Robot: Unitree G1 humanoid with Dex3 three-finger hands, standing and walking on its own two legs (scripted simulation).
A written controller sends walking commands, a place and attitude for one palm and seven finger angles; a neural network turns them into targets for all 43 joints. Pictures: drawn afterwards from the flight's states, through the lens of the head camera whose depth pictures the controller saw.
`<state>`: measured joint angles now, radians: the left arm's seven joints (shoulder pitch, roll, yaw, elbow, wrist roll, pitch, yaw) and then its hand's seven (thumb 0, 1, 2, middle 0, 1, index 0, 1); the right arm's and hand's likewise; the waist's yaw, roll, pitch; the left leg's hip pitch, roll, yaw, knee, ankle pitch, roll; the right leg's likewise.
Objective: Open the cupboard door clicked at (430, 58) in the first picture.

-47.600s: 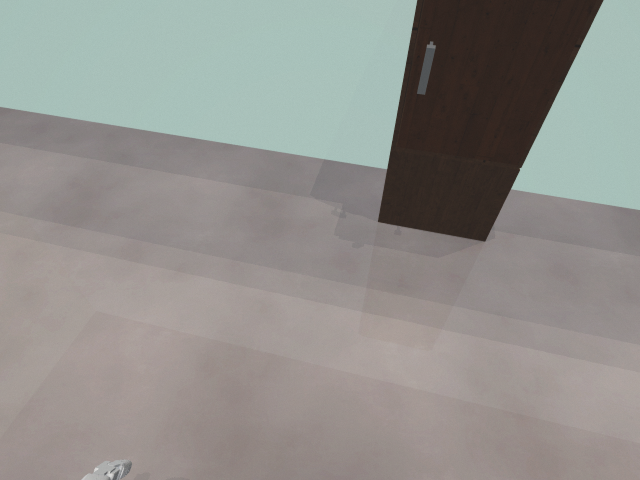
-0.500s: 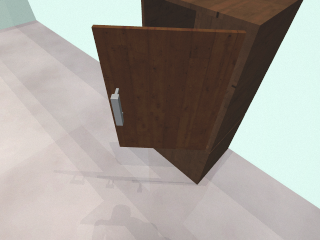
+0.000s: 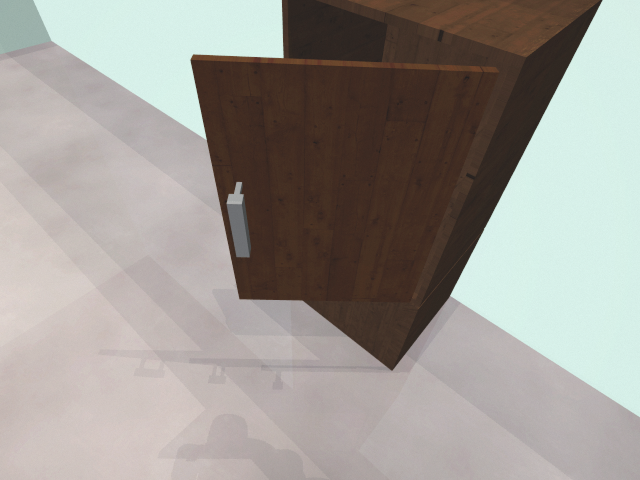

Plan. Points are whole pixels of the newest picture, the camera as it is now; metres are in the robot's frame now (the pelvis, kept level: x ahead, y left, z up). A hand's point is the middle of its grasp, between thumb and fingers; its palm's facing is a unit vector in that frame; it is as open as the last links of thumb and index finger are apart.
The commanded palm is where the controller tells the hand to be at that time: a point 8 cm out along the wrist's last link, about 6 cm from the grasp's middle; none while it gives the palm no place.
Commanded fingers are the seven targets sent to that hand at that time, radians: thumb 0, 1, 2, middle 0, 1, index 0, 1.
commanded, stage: look again from close up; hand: left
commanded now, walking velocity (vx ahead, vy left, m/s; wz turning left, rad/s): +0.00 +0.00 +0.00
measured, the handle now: (241, 219) +0.55 +0.19 -0.04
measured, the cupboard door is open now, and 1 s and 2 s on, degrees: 41 41 41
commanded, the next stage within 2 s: raise the hand with hooked fingers in 0.54 s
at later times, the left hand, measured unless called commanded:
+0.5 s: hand out of the picture -0.01 +0.16 -0.18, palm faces +0.02 -0.98 -0.22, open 7.4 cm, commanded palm none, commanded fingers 0.00 0.90 0.90 -0.20 -0.30 -0.20 -0.30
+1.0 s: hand (220, 435) +0.18 +0.14 -0.04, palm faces +0.05 -1.00 -0.02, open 8.2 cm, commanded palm +0.12 +0.22 -0.07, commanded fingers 0.00 0.46 0.71 -0.23 -0.58 -0.23 -0.58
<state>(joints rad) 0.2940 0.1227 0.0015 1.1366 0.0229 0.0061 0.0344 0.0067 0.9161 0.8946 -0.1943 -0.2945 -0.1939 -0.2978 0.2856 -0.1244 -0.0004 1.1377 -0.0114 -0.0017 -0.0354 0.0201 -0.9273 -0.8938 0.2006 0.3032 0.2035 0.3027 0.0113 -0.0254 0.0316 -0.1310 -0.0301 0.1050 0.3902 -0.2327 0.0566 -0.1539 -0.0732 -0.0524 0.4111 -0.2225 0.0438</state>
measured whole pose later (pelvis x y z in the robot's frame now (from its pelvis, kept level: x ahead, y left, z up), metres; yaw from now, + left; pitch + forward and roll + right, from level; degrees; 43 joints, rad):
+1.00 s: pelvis -0.03 -0.05 -0.07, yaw +1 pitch +10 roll +1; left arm 0.30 0.19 0.17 0.29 -0.24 -0.60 -0.29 0.01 0.69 0.80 -0.21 -0.44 -0.21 -0.44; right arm 0.15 -0.26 -0.06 0.59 0.02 -0.28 0.00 0.02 -0.90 -0.89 0.20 0.30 0.20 0.30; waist -0.01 -0.06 -0.12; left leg -0.72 0.04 0.06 0.98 -0.44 -0.01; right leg -0.73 -0.05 -0.08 1.01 -0.46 -0.04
